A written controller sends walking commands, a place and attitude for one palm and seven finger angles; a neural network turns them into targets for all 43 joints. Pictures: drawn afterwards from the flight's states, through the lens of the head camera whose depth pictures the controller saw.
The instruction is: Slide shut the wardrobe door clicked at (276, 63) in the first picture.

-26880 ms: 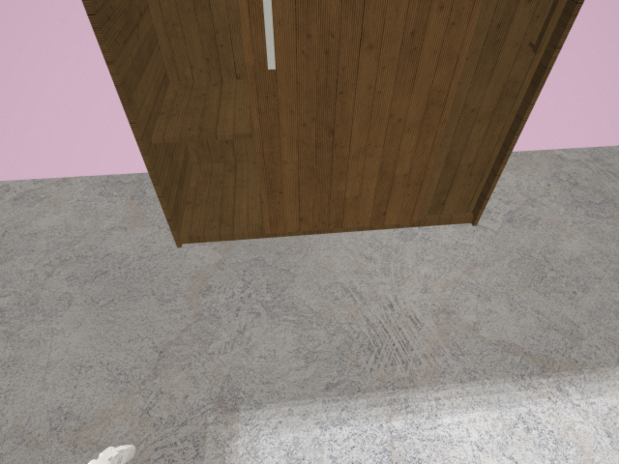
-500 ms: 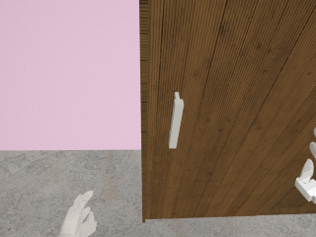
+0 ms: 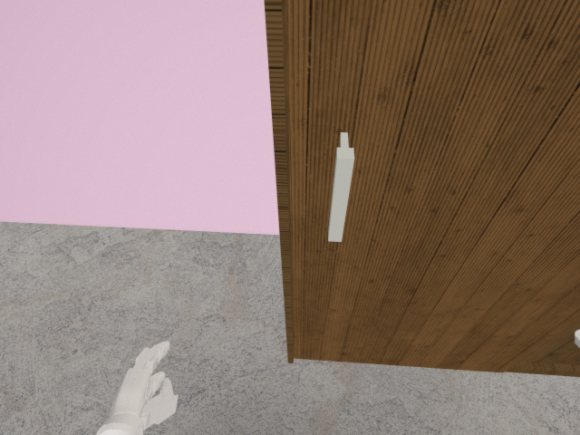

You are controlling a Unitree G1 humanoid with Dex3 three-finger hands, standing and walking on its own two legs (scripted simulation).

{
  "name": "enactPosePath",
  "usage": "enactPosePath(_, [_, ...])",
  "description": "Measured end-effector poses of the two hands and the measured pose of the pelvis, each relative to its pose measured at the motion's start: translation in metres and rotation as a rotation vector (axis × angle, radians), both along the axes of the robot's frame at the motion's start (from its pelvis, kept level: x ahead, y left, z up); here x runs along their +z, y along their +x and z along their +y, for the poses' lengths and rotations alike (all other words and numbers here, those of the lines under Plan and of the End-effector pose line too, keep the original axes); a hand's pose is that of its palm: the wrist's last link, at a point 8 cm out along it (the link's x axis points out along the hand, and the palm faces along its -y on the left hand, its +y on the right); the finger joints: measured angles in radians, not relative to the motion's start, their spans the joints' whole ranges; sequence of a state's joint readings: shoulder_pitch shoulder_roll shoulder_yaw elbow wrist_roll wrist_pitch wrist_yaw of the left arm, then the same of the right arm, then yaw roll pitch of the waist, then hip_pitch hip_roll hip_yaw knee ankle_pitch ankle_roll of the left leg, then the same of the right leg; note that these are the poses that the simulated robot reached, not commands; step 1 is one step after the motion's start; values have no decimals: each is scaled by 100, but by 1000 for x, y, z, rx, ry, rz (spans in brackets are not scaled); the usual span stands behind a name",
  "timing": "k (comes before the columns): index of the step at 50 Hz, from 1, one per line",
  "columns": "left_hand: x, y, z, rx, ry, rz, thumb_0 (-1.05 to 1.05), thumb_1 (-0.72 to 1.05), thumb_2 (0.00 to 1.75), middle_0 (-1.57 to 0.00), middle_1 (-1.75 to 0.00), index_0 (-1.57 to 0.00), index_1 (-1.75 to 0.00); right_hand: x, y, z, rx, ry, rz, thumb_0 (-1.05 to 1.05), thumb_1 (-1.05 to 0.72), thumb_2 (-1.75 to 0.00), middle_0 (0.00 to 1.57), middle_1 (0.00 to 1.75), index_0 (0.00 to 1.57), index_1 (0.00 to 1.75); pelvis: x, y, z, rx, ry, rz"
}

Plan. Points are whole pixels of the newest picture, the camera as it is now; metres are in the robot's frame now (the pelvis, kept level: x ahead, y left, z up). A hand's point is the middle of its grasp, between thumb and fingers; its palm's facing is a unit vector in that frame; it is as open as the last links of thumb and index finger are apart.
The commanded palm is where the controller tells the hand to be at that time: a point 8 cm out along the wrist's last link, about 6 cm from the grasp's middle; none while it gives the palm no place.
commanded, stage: step back with the hand held close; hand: right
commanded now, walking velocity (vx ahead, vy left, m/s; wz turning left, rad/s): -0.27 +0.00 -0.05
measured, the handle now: (339, 190) +0.43 -0.05 +0.11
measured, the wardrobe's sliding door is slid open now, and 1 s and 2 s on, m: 0.00 0.00 0.00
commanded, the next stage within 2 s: stop stepping back and stand still in 0.98 s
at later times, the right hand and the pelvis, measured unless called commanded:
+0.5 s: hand out of the picture +0.13 -0.27 +0.17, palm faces +0.49 +0.74 -0.46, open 7.4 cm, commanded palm +0.06 -0.30 +0.18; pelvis -0.06 +0.00 -0.02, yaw -3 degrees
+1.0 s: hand out of the picture +0.06 -0.25 +0.19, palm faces +0.45 +0.80 -0.39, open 7.4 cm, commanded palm +0.00 -0.29 +0.18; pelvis -0.14 +0.01 +0.00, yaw +2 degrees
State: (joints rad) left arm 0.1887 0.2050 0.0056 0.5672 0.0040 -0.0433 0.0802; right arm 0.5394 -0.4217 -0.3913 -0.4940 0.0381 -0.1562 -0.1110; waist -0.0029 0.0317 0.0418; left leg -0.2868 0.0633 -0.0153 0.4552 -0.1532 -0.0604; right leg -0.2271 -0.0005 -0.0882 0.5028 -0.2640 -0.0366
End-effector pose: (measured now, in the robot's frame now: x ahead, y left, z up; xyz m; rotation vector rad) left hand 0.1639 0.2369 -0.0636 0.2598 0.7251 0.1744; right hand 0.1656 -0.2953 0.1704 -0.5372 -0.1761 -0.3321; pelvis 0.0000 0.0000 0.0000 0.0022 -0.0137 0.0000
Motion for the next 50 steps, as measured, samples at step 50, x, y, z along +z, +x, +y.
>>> enactPosePath(50, [-7,-151,-16,-58,-20,-15,1,90,89,-21,-30,-20,-30,28,-147,3,22,-32,-259,1,-89,-90,21,30,21,31,-5,-145,7,25,56,86])
